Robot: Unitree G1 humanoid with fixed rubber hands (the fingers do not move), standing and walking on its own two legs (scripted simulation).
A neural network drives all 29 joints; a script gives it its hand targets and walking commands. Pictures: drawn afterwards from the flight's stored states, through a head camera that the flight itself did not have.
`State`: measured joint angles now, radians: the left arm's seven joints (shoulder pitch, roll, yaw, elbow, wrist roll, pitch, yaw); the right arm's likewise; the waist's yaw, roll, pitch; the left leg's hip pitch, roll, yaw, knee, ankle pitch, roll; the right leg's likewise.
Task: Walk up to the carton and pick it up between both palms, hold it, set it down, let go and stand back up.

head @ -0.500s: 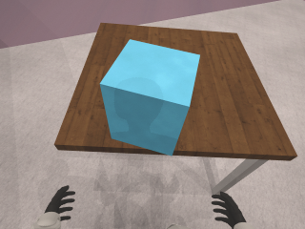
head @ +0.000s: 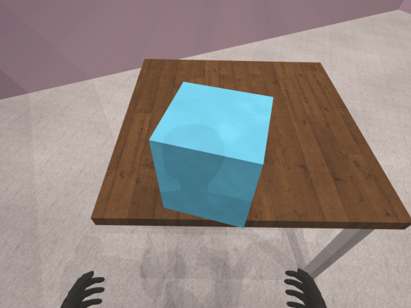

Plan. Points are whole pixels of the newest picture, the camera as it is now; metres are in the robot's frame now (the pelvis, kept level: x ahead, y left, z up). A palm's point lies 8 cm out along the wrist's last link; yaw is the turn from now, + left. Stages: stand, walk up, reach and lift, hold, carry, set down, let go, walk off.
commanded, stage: reach and lift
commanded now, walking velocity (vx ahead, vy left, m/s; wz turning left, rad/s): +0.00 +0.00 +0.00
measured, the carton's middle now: (214, 156) +0.46 +0.02 +0.02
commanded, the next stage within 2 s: none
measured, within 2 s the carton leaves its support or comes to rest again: neither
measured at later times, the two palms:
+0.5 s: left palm (73, 286) +0.18 +0.28 -0.06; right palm (308, 293) +0.19 -0.16 -0.05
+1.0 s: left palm (62, 284) +0.18 +0.29 -0.03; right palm (304, 301) +0.17 -0.15 -0.02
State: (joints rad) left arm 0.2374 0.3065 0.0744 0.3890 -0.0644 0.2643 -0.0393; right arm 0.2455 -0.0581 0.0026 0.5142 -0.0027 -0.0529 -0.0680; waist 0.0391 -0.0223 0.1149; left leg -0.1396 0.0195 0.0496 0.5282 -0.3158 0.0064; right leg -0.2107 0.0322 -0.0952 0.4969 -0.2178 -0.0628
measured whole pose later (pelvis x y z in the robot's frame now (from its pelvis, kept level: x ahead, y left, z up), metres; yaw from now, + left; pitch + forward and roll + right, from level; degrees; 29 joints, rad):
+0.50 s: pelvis +0.04 +0.04 +0.01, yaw -1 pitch -5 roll -2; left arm 0.28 0.29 0.00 0.46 -0.13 -0.09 -0.08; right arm 0.28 -0.09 0.01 0.59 0.12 -0.31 -0.07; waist 0.04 -0.02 0.09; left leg -0.01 0.00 0.07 0.41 -0.31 0.04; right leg -0.07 0.03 -0.06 0.33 -0.18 -0.02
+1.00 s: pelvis +0.01 +0.05 +0.00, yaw -1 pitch -8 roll -2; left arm 0.26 0.38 -0.10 0.43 -0.28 -0.26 -0.11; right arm 0.32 -0.03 0.00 0.41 0.15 -0.29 -0.14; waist 0.03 -0.01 0.10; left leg -0.03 -0.01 0.07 0.48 -0.32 0.06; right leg -0.07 0.02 -0.06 0.39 -0.17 -0.01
